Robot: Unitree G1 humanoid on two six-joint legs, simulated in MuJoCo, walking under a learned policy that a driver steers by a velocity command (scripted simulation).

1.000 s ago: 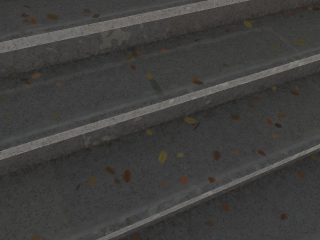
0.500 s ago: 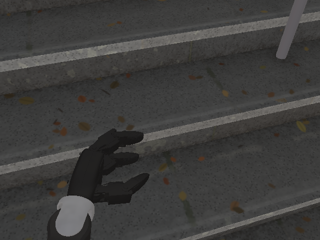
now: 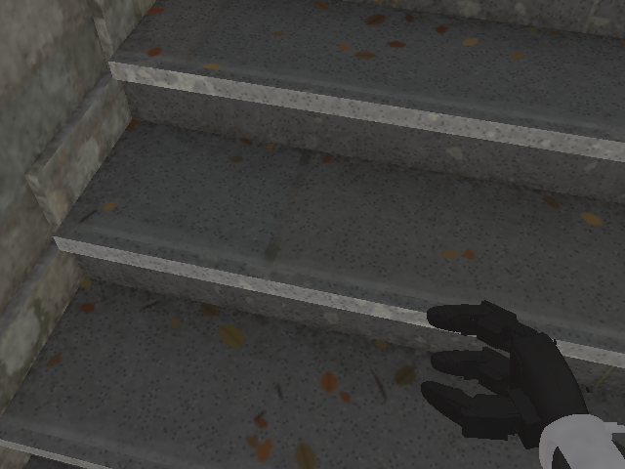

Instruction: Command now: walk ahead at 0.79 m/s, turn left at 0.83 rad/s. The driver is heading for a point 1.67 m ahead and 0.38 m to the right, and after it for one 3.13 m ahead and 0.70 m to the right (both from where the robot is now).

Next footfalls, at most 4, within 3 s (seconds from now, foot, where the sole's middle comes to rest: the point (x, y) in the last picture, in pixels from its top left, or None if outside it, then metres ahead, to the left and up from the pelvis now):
0.40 right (389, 443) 0.43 -0.09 -0.48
1.14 left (249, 261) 0.68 0.15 -0.33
1.64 right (360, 418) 0.47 -0.05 -0.48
2.14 left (185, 377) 0.54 0.26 -0.48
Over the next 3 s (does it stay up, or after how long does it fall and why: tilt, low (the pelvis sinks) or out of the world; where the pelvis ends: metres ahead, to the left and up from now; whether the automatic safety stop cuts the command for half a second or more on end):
stays up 0.97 -0.15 0.54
